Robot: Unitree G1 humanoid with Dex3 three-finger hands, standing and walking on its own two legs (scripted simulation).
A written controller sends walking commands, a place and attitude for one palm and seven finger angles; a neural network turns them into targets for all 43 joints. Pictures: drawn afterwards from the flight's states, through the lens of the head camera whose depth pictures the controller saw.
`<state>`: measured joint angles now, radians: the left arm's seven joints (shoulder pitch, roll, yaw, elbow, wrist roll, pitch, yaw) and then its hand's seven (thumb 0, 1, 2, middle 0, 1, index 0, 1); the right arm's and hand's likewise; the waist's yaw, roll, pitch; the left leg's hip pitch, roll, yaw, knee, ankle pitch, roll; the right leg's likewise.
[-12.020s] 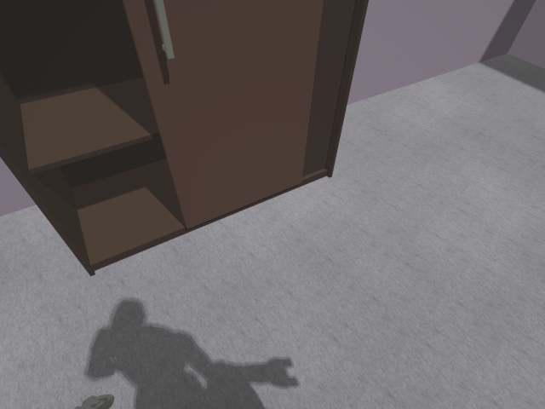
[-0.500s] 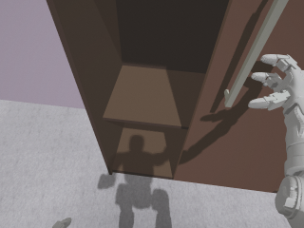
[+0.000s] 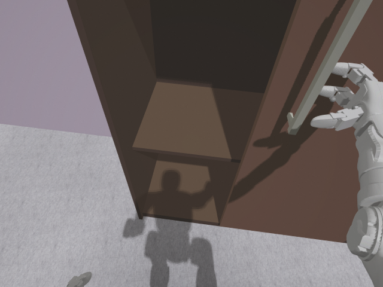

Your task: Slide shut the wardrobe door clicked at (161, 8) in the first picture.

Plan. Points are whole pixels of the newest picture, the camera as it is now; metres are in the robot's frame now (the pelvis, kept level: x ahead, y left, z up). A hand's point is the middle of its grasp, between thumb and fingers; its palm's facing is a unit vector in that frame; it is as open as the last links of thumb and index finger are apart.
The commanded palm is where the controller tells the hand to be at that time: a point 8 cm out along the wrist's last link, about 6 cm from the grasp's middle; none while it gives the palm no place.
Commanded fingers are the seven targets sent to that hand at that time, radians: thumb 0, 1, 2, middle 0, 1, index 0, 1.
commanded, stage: feel for the door with the fingertips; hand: right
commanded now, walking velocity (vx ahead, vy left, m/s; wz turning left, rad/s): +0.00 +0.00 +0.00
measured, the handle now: (319, 70) +0.51 -0.17 +0.23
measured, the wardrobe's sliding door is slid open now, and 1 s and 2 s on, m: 0.41 0.41 0.41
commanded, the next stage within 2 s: slide the fingers in behind the handle in 0.06 s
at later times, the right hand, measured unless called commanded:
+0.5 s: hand (333, 101) +0.46 -0.21 +0.19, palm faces +0.00 +1.00 -0.01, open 13.8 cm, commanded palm +0.43 -0.26 +0.18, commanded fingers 0.00 0.50 -0.30 0.30 1.20 0.30 1.20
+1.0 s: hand (320, 102) +0.46 -0.18 +0.19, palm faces +0.02 +1.00 -0.01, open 14.0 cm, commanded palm +0.43 -0.23 +0.18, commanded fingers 0.00 0.50 -0.30 0.30 1.20 0.30 1.20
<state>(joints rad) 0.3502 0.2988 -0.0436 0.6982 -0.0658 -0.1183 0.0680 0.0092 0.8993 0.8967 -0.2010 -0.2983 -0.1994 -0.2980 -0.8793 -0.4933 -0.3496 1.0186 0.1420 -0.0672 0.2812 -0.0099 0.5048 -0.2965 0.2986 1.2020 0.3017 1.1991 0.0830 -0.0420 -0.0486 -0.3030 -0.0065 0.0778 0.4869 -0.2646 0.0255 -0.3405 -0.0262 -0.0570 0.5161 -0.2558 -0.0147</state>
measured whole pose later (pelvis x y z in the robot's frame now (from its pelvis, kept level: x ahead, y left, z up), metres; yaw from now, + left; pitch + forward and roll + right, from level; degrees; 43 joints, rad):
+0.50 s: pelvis -0.01 -0.01 +0.00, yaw +1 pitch +6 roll +1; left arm 0.40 0.30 -0.04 0.70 -0.06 -0.12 0.06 0.01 0.90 0.90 -0.20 -0.30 -0.20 -0.30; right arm -0.89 -0.52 -0.37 1.06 0.14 -0.11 0.29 -0.01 0.50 -0.30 0.34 1.24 0.33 1.22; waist 0.10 -0.04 -0.06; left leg -0.35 0.00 0.06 0.50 -0.25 0.01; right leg -0.39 -0.02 -0.07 0.54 -0.26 -0.03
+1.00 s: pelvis +0.01 -0.01 +0.00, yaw +0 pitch +4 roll +1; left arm 0.32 0.27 -0.04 0.68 -0.06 -0.13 0.05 0.01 0.90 0.90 -0.20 -0.30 -0.20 -0.30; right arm -0.80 -0.38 -0.30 0.86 0.15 -0.03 0.20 -0.01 0.50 -0.30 0.31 1.21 0.30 1.20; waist 0.06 -0.04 -0.06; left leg -0.29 0.00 0.07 0.48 -0.27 0.01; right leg -0.32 -0.02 -0.07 0.51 -0.27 -0.02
